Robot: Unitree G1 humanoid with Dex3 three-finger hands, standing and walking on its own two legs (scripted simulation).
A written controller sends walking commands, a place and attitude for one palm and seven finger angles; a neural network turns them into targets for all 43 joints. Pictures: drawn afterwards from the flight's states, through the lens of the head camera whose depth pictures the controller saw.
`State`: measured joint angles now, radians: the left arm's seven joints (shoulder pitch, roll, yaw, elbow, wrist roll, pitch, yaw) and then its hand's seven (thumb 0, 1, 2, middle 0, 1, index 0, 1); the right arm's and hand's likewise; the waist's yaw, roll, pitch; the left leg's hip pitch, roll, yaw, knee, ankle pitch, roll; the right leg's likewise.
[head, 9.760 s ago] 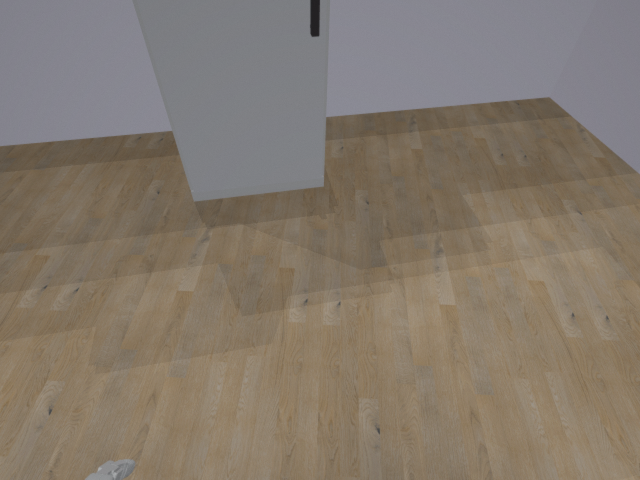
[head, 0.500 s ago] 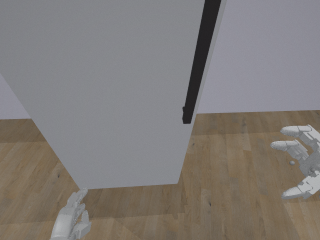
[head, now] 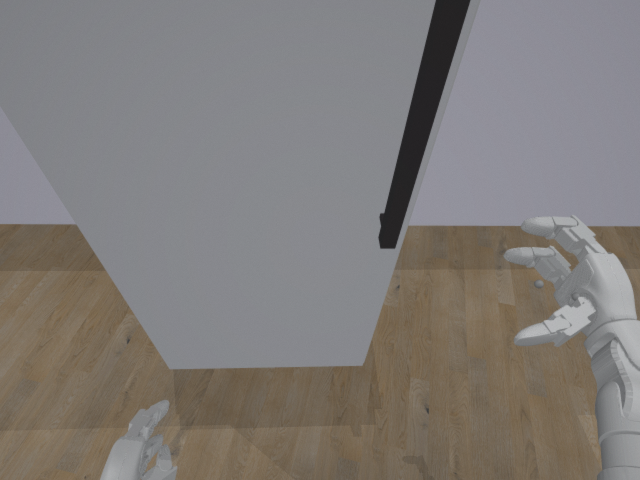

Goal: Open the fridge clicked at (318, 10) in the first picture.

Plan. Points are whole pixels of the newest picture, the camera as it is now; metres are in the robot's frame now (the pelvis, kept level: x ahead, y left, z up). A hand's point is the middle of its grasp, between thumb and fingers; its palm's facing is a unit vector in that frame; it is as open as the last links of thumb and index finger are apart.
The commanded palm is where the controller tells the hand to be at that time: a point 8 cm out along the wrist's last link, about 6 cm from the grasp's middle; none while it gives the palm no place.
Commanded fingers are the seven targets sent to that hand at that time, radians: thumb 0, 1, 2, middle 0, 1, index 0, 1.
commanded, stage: move the hooked fingers beside the handle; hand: right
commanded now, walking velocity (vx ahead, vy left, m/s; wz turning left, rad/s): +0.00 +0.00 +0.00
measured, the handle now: (410, 132) +0.51 -0.08 +0.19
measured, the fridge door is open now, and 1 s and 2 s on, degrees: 0 0 0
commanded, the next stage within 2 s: feel for the door with the fingertips in 1.80 s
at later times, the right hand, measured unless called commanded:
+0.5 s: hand (495, 245) +0.39 -0.19 +0.11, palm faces -0.09 +1.00 -0.01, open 14.0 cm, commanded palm +0.38 -0.24 +0.11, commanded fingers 0.00 0.50 -0.30 0.30 1.20 0.30 1.20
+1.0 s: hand (458, 206) +0.46 -0.16 +0.10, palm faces -0.10 +1.00 +0.01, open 14.0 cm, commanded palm +0.45 -0.21 +0.11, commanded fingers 0.00 0.50 -0.30 0.30 1.20 0.30 1.20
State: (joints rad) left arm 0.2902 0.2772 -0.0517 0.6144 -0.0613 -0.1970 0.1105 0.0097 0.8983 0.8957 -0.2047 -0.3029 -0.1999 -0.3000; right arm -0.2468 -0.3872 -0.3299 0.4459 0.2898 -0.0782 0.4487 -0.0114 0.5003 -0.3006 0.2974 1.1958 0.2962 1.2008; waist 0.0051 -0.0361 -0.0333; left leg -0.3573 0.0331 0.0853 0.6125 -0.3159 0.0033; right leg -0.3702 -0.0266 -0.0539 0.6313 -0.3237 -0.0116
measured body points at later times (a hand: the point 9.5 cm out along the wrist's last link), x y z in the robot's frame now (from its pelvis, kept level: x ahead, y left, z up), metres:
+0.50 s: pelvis +0.00 +0.00 +0.00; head +0.04 +0.01 +0.45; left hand +0.11 +0.26 -0.11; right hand +0.39 -0.25 +0.11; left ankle +0.00 +0.12 -0.73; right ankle +0.00 -0.11 -0.73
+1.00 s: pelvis +0.00 +0.00 -0.01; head +0.06 +0.00 +0.43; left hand +0.04 +0.27 -0.13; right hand +0.46 -0.21 +0.10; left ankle +0.00 +0.12 -0.73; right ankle +0.00 -0.11 -0.73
